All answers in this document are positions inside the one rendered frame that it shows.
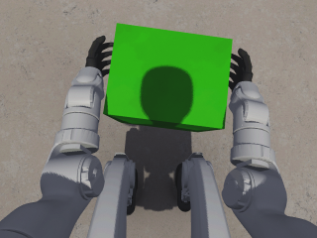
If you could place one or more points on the right robot forearm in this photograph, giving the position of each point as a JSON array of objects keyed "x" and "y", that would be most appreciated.
[{"x": 251, "y": 131}]

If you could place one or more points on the robot left thigh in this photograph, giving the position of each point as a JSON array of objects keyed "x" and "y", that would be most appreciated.
[{"x": 109, "y": 218}]

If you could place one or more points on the right robot upper arm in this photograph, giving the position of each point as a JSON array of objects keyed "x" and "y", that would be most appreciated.
[{"x": 259, "y": 200}]

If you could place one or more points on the left robot upper arm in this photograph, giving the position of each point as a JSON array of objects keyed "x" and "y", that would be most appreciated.
[{"x": 68, "y": 184}]

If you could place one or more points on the right robot hand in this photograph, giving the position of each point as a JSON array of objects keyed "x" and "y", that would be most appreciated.
[{"x": 243, "y": 70}]

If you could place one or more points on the left robot shin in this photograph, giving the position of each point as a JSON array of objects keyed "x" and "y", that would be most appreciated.
[{"x": 124, "y": 156}]

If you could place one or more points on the carton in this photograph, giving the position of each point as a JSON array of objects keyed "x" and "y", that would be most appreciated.
[{"x": 168, "y": 79}]

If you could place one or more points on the left robot forearm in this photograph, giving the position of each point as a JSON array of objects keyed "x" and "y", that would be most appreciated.
[{"x": 78, "y": 133}]

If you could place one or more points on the left robot hand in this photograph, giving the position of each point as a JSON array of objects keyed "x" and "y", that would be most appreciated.
[{"x": 95, "y": 55}]

